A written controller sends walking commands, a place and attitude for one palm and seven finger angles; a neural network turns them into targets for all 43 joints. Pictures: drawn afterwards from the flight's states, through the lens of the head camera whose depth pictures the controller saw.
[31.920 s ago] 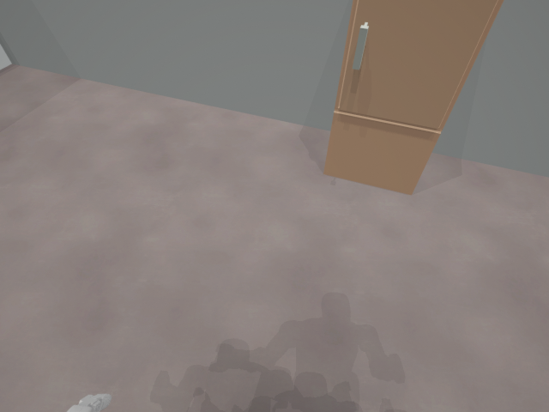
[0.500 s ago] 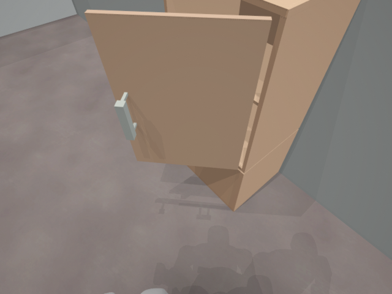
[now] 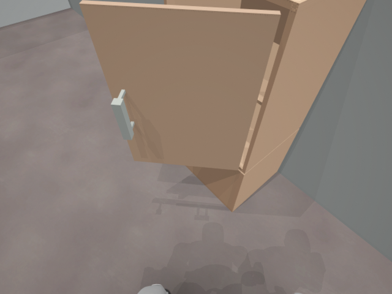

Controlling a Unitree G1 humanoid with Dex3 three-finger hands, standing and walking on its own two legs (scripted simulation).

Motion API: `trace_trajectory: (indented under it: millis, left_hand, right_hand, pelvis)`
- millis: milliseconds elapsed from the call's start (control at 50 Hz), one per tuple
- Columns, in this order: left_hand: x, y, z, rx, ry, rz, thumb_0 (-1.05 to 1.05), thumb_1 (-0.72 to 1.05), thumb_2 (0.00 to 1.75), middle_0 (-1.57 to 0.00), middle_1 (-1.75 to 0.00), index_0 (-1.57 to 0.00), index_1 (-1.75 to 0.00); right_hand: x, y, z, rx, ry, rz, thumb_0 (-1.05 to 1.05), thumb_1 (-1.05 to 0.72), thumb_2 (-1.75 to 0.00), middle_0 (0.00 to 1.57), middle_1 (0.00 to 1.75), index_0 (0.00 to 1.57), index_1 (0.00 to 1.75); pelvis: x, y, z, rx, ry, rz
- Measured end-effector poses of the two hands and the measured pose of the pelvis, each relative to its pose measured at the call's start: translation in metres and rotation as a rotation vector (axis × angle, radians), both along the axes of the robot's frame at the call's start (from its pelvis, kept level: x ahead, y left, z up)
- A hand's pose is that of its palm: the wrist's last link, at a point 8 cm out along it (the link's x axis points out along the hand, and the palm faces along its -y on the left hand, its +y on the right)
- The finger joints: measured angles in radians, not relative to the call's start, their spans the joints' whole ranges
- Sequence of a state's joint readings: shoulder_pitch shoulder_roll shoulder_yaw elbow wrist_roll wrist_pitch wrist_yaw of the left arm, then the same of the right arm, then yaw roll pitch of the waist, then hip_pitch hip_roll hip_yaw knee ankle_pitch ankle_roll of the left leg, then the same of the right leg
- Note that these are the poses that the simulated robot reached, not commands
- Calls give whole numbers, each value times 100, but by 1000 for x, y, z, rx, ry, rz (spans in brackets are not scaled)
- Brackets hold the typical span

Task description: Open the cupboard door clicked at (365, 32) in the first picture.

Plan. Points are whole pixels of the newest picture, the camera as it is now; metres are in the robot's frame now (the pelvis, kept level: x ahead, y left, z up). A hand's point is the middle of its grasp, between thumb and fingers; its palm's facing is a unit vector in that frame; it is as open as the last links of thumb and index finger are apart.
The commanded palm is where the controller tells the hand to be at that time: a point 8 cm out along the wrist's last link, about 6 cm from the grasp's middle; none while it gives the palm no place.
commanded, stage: come to a stop and stand still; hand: left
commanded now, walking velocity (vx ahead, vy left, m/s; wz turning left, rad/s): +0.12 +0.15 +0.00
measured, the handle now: (125, 115) +0.59 +0.26 -0.04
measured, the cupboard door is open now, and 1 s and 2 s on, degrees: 43 43 43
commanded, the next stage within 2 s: look again from close up in 0.34 s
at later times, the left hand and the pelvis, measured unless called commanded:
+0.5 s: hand out of the picture +0.07 +0.22 -0.14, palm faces +0.02 -0.96 -0.28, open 7.4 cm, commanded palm none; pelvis -0.01 +0.00 +0.01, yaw +1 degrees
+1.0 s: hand out of the picture -0.03 +0.23 -0.16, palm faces +0.00 -0.97 -0.23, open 7.3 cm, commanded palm none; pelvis -0.02 +0.03 +0.02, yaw +1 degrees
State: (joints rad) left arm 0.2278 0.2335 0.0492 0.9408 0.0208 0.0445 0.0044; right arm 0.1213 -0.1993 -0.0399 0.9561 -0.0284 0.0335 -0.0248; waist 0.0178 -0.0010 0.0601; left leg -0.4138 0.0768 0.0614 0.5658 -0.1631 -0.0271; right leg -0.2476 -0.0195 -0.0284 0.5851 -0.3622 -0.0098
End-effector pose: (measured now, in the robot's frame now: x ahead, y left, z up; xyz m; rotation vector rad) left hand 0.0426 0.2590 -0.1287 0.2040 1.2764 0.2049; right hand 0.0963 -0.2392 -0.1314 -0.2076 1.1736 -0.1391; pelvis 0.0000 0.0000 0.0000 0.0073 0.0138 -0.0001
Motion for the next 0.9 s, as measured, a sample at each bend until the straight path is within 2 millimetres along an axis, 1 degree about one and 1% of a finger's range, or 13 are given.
trace_trajectory:
  millis: [60,120,180,220,300,400,480,540,660,800,900]
  left_hand:
    - [-9,-7,4,15,-13,-22,0,91,90,-20,-30,-20,-30]
    - [-10,-7,10,34,-44,-18,0,90,90,-21,-30,-21,-30]
    - [-6,-3,12,53,-74,-22,0,90,90,-21,-30,-21,-30]
    - [-1,1,11,58,-93,-19,0,90,90,-21,-30,-21,-30]
    - [8,5,14,53,-116,-20,0,90,90,-21,-30,-21,-30]
    - [15,7,18,38,-130,-47,0,90,90,-21,-30,-21,-30]
    - [16,9,19,26,-133,-59,0,90,90,-21,-30,-21,-30]
    - [13,10,19,17,-126,-61,0,90,90,-21,-30,-21,-30]
    - [-5,14,14,2,-78,-54,0,90,90,-20,-30,-21,-30]
    - [-36,19,6,-16,8,-37,0,90,90,-20,-30,-21,-30]
    - [-56,21,3,-26,63,-27,0,90,90,-20,-30,-21,-30]
  right_hand:
    - [-7,-22,0,-13,-9,11,0,-91,-89,21,30,21,30]
    - [-9,-42,6,-41,-22,8,0,-91,-89,21,30,21,30]
    - [-8,-54,14,-71,-41,10,1,-91,-89,20,30,21,30]
    - [-7,-57,18,-88,-49,19,1,-91,-89,20,30,20,30]
    - [-6,-52,27,-89,-53,40,1,-91,-89,20,30,20,30]
    - [-6,-37,30,-66,-69,53,1,-91,-89,20,30,20,30]
    - [-12,-24,29,-45,-61,58,0,-91,-89,20,30,20,30]
    - [-21,-16,27,-34,-42,56,0,-91,-89,20,30,21,30]
    - [-44,-6,24,-28,17,36,0,-91,-89,20,30,21,30]
    - [-71,-1,22,-40,84,2,0,-91,-89,20,30,21,30]
    - [-84,3,23,-46,114,-16,0,-91,-89,20,30,21,30]
  pelvis:
    - [-4,-8,-2,-13,-10,13]
    - [-1,-12,0,-24,-14,23]
    - [1,-14,1,-23,-26,28]
    - [2,-14,0,-21,-39,35]
    - [0,-14,6,-6,-58,25]
    - [-5,-9,10,-13,-61,20]
    - [-9,-4,13,-16,-58,18]
    - [-11,0,14,-17,-56,17]
    - [-15,9,16,-18,-50,16]
    - [-19,18,17,-19,-49,11]
    - [-22,24,18,-19,-49,9]
